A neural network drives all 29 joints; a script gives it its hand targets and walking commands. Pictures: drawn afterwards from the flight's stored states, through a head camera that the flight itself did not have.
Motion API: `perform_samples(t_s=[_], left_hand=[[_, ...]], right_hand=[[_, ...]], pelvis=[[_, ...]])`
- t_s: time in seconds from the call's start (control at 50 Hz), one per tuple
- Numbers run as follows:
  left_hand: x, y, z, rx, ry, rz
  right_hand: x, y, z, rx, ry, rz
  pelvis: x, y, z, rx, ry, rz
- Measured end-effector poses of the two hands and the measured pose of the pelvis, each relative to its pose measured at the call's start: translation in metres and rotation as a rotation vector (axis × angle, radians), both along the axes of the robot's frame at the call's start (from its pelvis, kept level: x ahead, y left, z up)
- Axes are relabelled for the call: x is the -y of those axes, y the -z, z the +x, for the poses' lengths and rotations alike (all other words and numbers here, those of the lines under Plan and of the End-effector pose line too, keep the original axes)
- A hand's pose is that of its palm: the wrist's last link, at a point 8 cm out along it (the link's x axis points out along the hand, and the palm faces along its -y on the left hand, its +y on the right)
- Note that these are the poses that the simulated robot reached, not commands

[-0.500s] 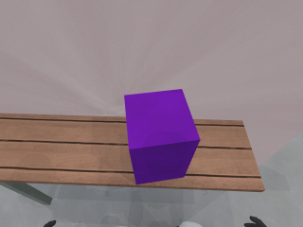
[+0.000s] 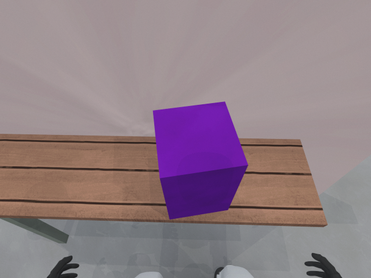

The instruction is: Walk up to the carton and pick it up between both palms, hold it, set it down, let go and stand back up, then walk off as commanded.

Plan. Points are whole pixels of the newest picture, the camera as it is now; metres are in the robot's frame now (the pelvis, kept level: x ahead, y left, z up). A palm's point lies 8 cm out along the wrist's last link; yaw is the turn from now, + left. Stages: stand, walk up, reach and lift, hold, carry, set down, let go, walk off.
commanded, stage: walk up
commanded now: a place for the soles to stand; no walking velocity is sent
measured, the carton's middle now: (194, 166) +0.37 -0.02 -0.05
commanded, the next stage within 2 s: none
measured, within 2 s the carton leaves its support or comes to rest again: neither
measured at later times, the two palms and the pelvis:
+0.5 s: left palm out of the picture +0.07 +0.36 -0.13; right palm out of the picture +0.03 -0.25 -0.13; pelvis -0.03 +0.06 -0.02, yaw -4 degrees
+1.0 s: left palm out of the picture +0.09 +0.33 -0.11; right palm out of the picture +0.04 -0.28 -0.10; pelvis -0.03 +0.04 +0.00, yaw -5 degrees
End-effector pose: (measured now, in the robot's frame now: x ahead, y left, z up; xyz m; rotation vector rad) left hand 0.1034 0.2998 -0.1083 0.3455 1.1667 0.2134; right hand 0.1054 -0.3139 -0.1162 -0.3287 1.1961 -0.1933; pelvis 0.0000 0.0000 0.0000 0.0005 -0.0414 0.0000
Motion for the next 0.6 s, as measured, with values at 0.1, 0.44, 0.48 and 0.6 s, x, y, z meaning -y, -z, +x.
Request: perform_samples(t_s=[0.1, 0.44, 0.48, 0.6], left_hand=[[-0.033, 0.006, -0.006, 0.021, 0.005, 0.047], [-0.060, 0.024, -0.034, -0.060, 0.061, 0.030], [-0.056, 0.020, -0.036, -0.045, 0.063, 0.011], [-0.051, 0.019, -0.025, -0.001, 0.062, -0.018]], right_hand=[[-0.004, 0.005, -0.027, -0.030, 0.013, -0.034], [-0.053, 0.021, -0.084, -0.012, 0.082, -0.031], [-0.060, 0.018, -0.079, 0.008, 0.088, -0.016], [-0.065, 0.009, -0.068, 0.077, 0.059, -0.014]], pelvis=[[-0.021, 0.012, -0.016, -0.003, -0.012, 0.000], [-0.054, 0.022, -0.028, 0.019, 0.041, -0.048], [-0.055, 0.018, -0.027, 0.018, 0.055, -0.030], [-0.057, 0.016, -0.024, 0.023, 0.074, 0.003]])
